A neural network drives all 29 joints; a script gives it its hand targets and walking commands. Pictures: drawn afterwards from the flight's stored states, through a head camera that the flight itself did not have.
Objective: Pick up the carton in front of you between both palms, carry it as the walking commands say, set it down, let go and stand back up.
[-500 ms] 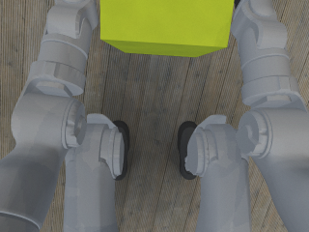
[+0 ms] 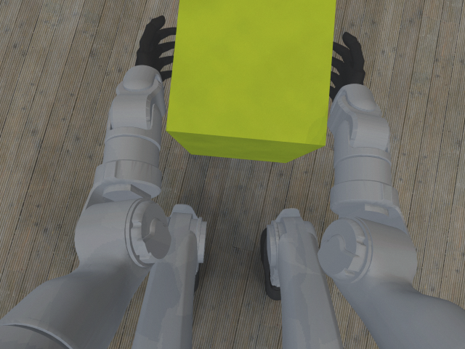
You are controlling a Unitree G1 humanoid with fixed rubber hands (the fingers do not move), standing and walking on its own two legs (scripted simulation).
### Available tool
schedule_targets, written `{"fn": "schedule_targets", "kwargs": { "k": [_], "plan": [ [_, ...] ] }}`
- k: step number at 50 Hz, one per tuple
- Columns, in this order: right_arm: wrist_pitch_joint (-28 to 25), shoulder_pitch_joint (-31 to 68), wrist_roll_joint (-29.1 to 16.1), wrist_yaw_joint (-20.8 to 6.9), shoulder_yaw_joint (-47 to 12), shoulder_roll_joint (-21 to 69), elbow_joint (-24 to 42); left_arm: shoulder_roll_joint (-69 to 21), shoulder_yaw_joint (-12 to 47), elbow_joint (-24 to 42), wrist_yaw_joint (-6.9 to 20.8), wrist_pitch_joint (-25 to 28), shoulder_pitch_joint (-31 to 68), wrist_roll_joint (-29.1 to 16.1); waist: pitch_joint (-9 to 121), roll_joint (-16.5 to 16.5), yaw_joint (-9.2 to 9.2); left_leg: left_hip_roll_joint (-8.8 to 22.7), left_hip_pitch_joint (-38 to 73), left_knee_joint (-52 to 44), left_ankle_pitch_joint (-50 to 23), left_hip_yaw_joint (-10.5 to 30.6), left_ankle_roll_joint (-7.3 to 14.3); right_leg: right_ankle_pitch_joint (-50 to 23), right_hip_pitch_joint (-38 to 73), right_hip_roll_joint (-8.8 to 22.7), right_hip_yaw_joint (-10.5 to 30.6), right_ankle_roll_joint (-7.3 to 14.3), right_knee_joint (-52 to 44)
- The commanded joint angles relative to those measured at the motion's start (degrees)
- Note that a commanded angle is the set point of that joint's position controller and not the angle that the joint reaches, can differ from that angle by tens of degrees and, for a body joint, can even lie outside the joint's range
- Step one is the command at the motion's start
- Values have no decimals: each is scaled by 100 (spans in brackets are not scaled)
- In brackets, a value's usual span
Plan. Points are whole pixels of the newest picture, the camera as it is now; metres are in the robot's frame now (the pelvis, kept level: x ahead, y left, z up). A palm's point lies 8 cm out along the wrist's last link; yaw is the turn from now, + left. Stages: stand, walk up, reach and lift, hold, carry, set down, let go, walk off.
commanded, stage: reach and lift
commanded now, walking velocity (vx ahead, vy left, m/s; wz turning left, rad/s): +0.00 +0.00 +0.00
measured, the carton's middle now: (246, 95) +0.51 +0.00 -0.13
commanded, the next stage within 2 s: none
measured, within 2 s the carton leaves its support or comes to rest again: neither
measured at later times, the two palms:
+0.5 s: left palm (97, 45) +0.47 +0.16 +0.10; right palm (414, 63) +0.46 -0.14 +0.10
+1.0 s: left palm out of the picture +0.41 +0.15 +0.25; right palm out of the picture +0.42 -0.15 +0.25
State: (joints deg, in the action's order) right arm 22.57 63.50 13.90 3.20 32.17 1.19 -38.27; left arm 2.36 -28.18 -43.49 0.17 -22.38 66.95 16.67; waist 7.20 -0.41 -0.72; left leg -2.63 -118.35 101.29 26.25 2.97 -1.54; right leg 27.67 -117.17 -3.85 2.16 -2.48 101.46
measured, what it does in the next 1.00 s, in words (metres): rises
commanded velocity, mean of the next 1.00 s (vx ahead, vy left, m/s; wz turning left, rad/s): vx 0.00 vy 0.00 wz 0.00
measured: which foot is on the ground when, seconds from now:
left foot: down 0.00-1.00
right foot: down 0.00-1.00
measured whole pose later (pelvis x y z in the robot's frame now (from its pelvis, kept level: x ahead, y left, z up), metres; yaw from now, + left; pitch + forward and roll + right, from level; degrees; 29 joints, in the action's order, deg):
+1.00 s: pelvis +0.09 +0.00 +0.26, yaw +1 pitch +12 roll +0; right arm 24.3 21.6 13.6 0.9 20.2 9.1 -27.2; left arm -8.7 -19.1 -26.9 0.0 -25.0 21.7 14.3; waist 7.4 -0.5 -0.1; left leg -1.5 -37.7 43.2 17.7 3.5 -0.6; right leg 19.0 -36.8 -1.7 3.3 -0.4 43.7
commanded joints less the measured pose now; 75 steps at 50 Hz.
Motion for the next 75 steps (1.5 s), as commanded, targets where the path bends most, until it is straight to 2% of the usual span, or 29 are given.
{"fn": "schedule_targets", "kwargs": {
  "k": [1,8,15,25,38,46,53,58,63,67,75],
  "plan": [
    [38,3954,-1058,-1531,-3250,6089,-126,-6044,2639,-83,1378,-21,3239,-977,6406,-65,168,-665,3895,-1177,-683,-714,182,-625,3414,-620,-699,-4,-1259],
    [119,2991,-1229,-1564,-3766,6270,183,-6526,3443,447,1418,-157,2513,-1390,6365,128,5,-678,4695,-1652,-1218,-615,63,-1115,4004,-629,-587,33,-1737],
    [30,2119,-1161,-1589,-3837,6339,110,-6756,3621,458,1295,-84,1675,-1352,5522,318,-33,-685,5417,-2361,-1261,-436,11,-1112,4359,-626,-455,103,-2378],
    [-86,1072,-988,-1618,-3888,6446,46,-6852,3580,508,1196,49,578,-1121,4573,115,53,-643,6518,-3475,-1276,-197,89,-1102,5430,-589,-248,157,-3479],
    [-88,-353,-875,-1602,-4251,6587,367,-6913,4006,999,1256,45,-706,-1105,3530,91,30,-516,8199,-5021,-1767,47,137,-1727,7528,-410,81,236,-5063],
    [87,-1190,-876,-1601,-4505,6588,629,-6830,4158,1255,1282,-118,-1522,-1083,2676,48,73,-425,9364,-6030,-2286,137,179,-2289,8874,-294,218,242,-6116],
    [454,-1790,-955,-1610,-4767,6481,1099,-6725,4377,1713,1303,-472,-2144,-1184,1883,-16,74,-346,10437,-6904,-2658,148,188,-2682,9966,-197,234,229,-7018],
    [816,-2093,-1037,-1624,-4893,6425,1457,-6623,4539,2152,1312,-833,-2393,-1287,1243,10,62,-287,11021,-7484,-2534,145,175,-2550,10560,-134,243,232,-7610],
    [1101,-2143,-839,-1674,-4440,6210,1297,-6418,4084,1999,1355,-1123,-2457,-1084,295,26,76,-247,11109,-7884,-1827,132,208,-1844,10625,-85,228,263,-7986],
    [1118,-1728,-691,-1729,-4132,6160,1139,-6402,3800,1829,1408,-1149,-2048,-950,24,20,72,-222,11082,-7924,-1333,87,231,-1308,10556,-73,186,320,-8043],
    [1078,-1323,-740,-1763,-4296,6234,1352,-6510,3959,2006,1431,-1114,-1639,-1013,487,29,81,-222,11388,-7901,-1528,63,204,-1499,10820,-87,147,301,-8009]
  ]
}}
